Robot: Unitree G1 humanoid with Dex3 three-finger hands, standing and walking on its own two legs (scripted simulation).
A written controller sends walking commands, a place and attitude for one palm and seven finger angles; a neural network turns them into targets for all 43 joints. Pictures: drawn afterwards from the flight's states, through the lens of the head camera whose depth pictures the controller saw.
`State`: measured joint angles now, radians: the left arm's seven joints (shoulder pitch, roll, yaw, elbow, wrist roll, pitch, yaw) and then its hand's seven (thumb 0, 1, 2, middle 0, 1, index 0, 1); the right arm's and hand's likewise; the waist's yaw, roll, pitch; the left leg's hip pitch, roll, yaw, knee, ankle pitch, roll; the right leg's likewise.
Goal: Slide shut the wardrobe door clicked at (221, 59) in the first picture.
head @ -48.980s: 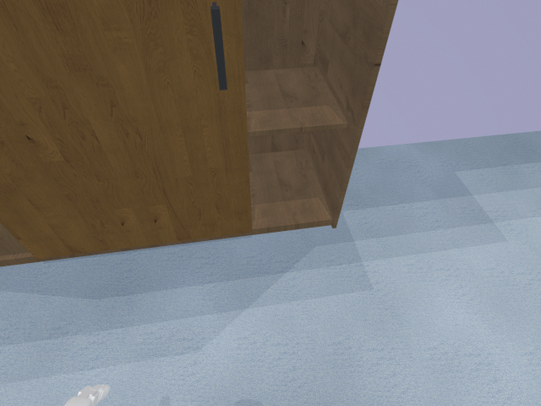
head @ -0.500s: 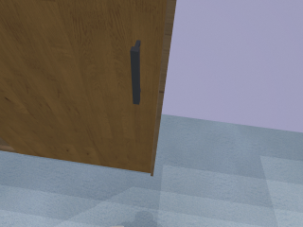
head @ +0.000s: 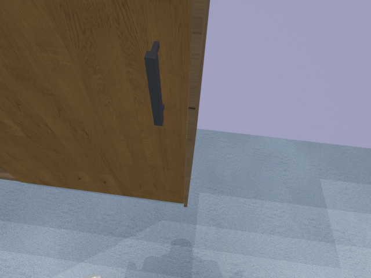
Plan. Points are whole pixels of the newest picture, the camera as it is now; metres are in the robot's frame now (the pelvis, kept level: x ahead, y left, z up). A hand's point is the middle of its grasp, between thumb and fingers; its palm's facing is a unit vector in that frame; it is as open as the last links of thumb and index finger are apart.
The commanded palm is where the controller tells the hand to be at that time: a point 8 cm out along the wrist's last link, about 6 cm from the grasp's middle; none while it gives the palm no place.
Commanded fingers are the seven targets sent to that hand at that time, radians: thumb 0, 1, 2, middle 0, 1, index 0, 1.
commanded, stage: come to a stop and stand still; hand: left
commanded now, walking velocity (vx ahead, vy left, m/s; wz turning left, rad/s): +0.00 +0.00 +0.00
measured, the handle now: (157, 87) +0.48 +0.09 +0.12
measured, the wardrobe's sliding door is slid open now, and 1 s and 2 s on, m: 0.00 0.00 0.00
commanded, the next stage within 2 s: look again from close up in 0.92 s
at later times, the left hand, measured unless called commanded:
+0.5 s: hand out of the picture +0.02 +0.18 -0.17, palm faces +0.00 -0.98 -0.22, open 7.4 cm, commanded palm none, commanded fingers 0.00 0.90 0.90 -0.20 -0.30 -0.20 -0.30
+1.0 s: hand out of the picture -0.10 +0.20 -0.17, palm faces +0.02 -0.98 -0.19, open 7.4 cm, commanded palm none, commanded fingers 0.00 0.90 0.90 -0.20 -0.30 -0.20 -0.30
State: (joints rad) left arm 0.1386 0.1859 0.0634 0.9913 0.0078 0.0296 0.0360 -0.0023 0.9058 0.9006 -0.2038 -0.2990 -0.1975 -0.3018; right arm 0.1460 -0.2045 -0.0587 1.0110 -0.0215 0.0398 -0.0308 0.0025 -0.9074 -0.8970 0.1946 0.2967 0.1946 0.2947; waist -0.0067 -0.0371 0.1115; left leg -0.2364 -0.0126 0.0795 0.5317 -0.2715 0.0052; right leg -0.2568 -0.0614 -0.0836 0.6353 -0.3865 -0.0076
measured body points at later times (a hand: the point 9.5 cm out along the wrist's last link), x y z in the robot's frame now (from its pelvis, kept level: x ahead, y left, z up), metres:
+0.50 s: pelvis -0.04 +0.00 +0.00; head -0.05 +0.00 +0.45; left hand +0.02 +0.23 -0.15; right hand +0.03 -0.25 -0.14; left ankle +0.00 +0.11 -0.73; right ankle -0.06 -0.12 -0.73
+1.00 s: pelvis -0.07 +0.02 +0.01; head -0.07 +0.03 +0.46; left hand -0.10 +0.25 -0.15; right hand -0.08 -0.21 -0.14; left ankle +0.00 +0.11 -0.73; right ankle -0.06 -0.12 -0.73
